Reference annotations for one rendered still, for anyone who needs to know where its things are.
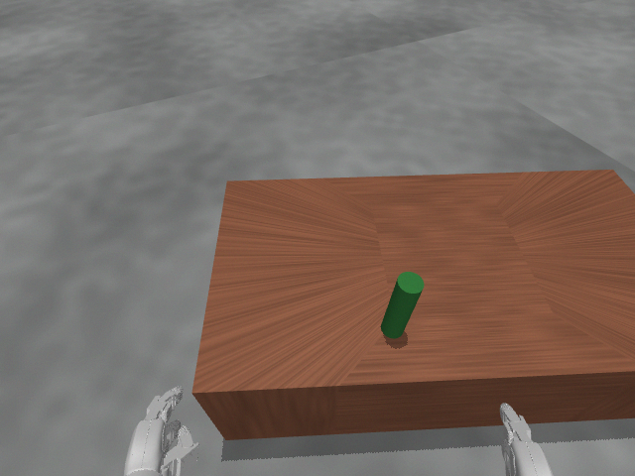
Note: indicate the left robot hand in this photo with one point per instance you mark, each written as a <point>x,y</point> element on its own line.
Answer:
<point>151,439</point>

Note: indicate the right robot hand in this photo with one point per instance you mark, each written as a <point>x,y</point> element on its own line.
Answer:
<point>522,456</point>

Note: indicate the can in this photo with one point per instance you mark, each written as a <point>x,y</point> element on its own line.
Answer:
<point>403,300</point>

